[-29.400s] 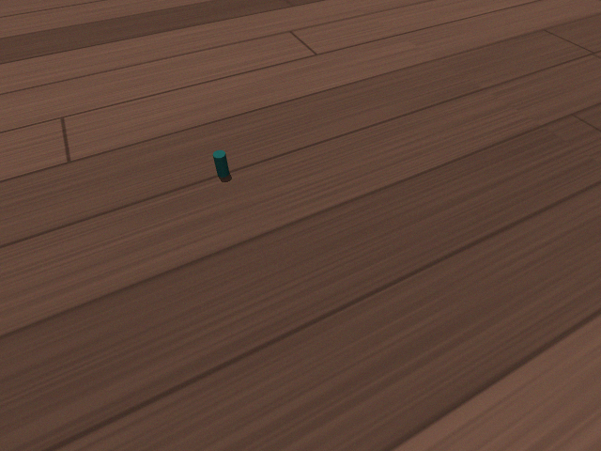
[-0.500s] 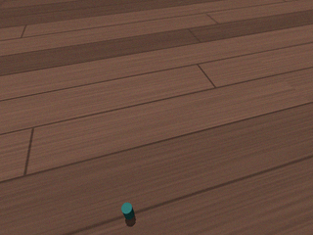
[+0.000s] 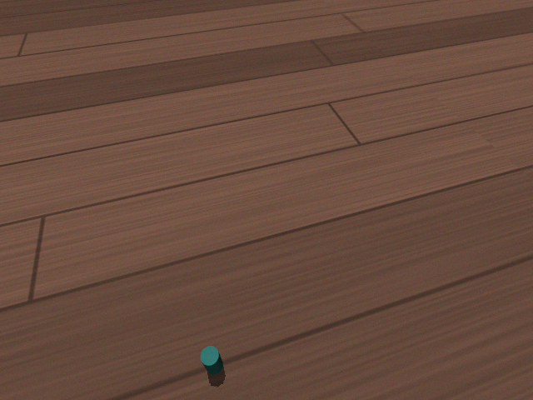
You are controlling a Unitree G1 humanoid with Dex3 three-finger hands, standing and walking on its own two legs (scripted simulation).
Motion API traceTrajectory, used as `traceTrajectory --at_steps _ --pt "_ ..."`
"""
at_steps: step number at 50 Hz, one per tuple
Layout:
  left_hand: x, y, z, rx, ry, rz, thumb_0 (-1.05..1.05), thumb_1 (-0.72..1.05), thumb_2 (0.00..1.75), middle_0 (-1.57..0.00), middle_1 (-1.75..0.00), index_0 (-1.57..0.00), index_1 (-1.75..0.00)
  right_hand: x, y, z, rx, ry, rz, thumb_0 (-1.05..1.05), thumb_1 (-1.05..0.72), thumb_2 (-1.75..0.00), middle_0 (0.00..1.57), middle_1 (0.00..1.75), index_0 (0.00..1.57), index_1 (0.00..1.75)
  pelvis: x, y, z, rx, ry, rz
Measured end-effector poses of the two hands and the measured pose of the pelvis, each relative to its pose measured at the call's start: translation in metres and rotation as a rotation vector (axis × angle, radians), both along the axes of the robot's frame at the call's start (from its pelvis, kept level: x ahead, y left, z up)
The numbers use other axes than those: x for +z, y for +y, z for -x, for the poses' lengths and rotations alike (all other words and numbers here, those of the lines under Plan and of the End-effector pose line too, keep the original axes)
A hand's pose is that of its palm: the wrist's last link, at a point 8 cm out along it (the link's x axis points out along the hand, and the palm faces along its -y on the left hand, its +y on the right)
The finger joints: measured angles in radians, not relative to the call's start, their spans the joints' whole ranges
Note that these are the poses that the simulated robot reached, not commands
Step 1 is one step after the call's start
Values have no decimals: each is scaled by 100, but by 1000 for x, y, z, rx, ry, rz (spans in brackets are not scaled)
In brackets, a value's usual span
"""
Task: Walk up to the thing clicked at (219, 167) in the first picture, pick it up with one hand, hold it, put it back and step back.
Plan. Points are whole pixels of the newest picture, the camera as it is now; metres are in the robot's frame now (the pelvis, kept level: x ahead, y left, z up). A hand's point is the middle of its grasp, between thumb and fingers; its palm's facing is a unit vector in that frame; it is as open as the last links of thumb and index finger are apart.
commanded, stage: stand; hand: left
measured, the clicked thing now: (212, 360) +0.34 +0.20 -0.72
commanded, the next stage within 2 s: step back in 0.88 s
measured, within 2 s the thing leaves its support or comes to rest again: neither
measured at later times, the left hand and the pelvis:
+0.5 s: hand out of the picture +0.08 +0.25 -0.16, palm faces -0.01 -0.94 -0.34, open 7.4 cm; pelvis +0.01 +0.00 +0.00, yaw +0 degrees
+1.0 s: hand out of the picture +0.08 +0.26 -0.16, palm faces +0.01 -0.93 -0.36, open 7.4 cm; pelvis +0.00 +0.00 -0.01, yaw +0 degrees
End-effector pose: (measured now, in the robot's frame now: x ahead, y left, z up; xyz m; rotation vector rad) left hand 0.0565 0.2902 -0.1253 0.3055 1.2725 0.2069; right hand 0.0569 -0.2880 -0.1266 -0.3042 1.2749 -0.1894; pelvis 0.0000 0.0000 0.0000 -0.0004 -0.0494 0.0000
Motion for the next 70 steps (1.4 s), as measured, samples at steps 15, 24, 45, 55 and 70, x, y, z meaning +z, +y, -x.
traceTrajectory --at_steps 15,24,45,55,70 --pt "3 2 -21 -3 -24 -4 0 90 90 -21 -30 -21 -30 4 -2 -26 3 -39 8 1 -90 -90 21 30 20 30 1 1 -12 -4 3 0" --pt "4 2 -23 -3 -36 -1 0 90 90 -21 -30 -21 -30 7 -3 -30 5 -57 12 1 -90 -90 21 30 20 30 1 1 -12 -4 0 0" --pt "3 3 -13 6 -8 -4 1 90 90 -21 -30 -21 -29 3 -6 -16 -6 -12 4 1 -90 -90 21 30 20 30 1 -1 -12 -1 11 0" --pt "-3 22 -15 0 -67 -54 0 90 90 -21 -30 -21 -29 -4 -24 -17 0 -47 46 1 -90 -90 21 30 20 30 -17 1 21 16 20 12" --pt "-17 53 -12 -53 -148 -37 0 90 90 -21 -30 -20 -29 5 12 70 -1 26 106 1 -90 -90 21 30 20 30 -22 36 68 4 27 13"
